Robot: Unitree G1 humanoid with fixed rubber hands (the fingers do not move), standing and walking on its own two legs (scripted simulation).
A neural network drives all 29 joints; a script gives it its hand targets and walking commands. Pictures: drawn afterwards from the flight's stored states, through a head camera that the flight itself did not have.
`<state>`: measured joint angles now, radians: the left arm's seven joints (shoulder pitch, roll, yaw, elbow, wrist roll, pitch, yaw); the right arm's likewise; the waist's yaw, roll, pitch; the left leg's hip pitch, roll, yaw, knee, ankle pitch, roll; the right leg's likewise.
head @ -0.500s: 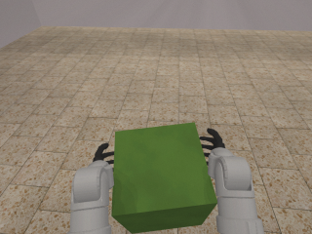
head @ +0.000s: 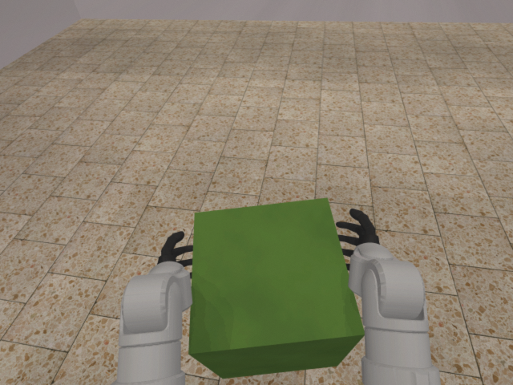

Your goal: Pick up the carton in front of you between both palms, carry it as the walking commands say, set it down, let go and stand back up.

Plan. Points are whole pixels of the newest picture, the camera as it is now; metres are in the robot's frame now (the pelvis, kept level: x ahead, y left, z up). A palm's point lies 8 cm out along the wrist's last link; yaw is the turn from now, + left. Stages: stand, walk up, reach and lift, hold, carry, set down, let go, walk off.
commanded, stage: carry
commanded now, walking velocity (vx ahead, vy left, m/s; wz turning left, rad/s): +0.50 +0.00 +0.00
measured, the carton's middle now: (271, 295) +0.30 +0.00 -0.03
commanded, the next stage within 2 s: none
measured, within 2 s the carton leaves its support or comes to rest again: neither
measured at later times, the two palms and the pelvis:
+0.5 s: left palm (201, 133) +0.63 +0.15 +0.07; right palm (330, 121) +0.63 -0.13 +0.09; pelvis +0.33 +0.03 +0.00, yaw -4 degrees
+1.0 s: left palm (222, 59) +0.98 +0.14 +0.08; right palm (319, 48) +0.99 -0.15 +0.10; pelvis +0.69 +0.00 -0.01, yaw +0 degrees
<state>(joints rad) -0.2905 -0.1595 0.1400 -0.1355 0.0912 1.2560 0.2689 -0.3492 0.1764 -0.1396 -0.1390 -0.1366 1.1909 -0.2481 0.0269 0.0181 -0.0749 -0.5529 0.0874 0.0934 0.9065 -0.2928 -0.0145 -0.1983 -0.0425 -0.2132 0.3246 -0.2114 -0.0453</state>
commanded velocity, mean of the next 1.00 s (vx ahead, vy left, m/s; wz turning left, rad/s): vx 0.46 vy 0.00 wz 0.00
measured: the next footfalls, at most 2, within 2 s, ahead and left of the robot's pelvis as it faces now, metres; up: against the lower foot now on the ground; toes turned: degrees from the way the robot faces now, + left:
left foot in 0.20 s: +0.31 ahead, +0.13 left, +0.00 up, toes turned +10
right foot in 0.62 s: +0.59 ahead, -0.11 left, +0.00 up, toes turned -13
